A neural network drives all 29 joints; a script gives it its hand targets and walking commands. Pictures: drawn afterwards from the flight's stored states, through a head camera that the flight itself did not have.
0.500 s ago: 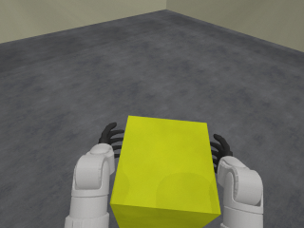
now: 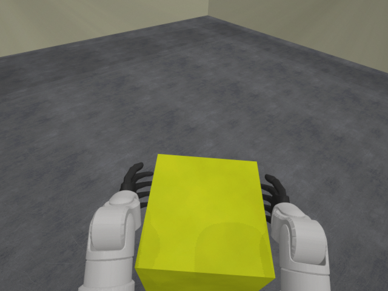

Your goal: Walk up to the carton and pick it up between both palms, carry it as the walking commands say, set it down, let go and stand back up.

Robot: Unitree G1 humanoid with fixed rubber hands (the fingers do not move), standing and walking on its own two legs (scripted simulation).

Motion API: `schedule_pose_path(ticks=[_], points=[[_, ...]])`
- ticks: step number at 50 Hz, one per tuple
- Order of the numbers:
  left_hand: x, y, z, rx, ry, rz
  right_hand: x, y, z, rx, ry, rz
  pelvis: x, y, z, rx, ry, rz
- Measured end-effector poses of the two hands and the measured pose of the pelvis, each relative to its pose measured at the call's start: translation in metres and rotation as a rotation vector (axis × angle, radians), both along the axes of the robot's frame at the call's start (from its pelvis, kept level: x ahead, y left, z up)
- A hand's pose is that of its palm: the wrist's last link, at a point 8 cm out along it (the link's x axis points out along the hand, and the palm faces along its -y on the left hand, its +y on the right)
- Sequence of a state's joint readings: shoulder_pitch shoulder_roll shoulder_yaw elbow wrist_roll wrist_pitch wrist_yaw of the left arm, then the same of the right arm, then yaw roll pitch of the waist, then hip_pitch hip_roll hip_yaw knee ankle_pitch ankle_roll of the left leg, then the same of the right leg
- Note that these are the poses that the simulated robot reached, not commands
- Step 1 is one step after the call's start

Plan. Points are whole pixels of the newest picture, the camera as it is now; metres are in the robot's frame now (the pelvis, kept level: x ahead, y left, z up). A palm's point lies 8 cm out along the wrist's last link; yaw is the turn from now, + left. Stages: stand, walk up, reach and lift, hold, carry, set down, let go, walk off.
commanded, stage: carry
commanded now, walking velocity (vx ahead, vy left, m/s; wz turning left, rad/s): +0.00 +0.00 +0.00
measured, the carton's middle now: (200, 233) +0.26 +0.00 +0.01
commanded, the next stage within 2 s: none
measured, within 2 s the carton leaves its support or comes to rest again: neither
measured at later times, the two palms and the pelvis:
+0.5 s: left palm (141, 205) +0.27 +0.12 +0.09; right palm (292, 223) +0.25 -0.17 +0.08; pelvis -0.01 -0.01 +0.00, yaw -1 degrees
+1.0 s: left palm (147, 214) +0.25 +0.11 +0.09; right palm (303, 233) +0.23 -0.18 +0.08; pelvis -0.03 -0.03 +0.00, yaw -1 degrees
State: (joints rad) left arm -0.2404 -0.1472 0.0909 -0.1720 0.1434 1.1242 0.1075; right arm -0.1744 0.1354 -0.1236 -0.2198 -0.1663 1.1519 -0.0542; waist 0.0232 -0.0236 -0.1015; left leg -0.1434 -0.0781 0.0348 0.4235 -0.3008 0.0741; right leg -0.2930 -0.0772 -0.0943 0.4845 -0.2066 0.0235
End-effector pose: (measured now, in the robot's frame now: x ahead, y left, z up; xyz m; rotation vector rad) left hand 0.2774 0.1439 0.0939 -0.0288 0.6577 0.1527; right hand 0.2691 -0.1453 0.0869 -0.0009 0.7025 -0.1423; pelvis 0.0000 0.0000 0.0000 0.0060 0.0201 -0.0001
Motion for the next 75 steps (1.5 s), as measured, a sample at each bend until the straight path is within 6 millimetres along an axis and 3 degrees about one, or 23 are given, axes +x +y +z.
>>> schedule_pose_path(ticks=[43, 75], points=[[-0.023, -0.036, -0.007, 0.031, -0.007, -0.044, -0.032, -0.036, -0.010, 0.007, -0.007, -0.030, -0.029, -0.025, -0.002, 0.012, -0.040, -0.016], [-0.032, -0.037, -0.005, 0.023, -0.008, -0.048, -0.042, -0.036, -0.006, 0.009, -0.010, -0.046, -0.040, -0.024, -0.003, 0.012, -0.048, -0.021]])
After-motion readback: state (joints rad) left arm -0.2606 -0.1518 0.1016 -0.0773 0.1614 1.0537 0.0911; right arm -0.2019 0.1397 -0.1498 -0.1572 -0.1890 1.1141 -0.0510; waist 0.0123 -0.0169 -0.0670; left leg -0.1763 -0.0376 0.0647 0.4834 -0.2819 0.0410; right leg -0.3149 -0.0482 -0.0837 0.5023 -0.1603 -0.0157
